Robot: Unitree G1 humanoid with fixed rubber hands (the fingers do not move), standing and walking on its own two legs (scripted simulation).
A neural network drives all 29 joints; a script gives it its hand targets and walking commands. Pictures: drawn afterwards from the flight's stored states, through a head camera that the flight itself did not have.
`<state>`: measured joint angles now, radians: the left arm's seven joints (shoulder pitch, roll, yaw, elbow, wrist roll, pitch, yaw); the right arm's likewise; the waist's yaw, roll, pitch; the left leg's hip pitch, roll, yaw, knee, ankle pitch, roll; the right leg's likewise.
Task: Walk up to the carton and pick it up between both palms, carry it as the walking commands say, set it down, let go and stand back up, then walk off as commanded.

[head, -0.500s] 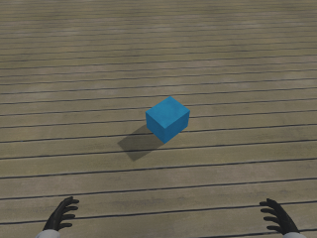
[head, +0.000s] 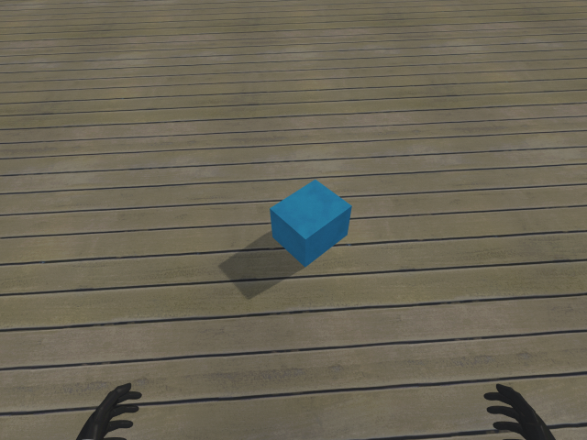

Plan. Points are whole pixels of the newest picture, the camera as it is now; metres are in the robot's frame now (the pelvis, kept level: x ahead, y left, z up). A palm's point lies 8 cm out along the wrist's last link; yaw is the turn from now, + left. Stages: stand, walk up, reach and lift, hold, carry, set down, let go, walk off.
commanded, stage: stand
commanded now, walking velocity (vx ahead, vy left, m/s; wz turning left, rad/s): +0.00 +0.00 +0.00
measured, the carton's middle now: (310, 222) +1.02 -0.02 -0.67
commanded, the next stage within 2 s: walk up in 0.60 s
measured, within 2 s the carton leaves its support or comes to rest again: neither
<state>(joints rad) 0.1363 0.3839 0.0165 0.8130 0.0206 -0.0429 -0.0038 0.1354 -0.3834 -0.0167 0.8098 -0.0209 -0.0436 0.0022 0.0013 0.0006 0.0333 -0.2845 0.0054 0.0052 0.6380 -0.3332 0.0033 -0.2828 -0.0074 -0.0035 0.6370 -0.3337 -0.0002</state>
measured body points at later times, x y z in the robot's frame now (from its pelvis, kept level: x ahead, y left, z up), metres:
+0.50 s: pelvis +0.00 +0.00 +0.02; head +0.00 +0.00 +0.47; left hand +0.12 +0.31 -0.09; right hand +0.12 -0.31 -0.09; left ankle +0.01 +0.12 -0.72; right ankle +0.00 -0.12 -0.72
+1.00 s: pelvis +0.03 -0.02 +0.01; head +0.02 -0.03 +0.46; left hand +0.15 +0.31 -0.07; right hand +0.08 -0.38 -0.08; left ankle +0.01 +0.12 -0.72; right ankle +0.06 -0.14 -0.72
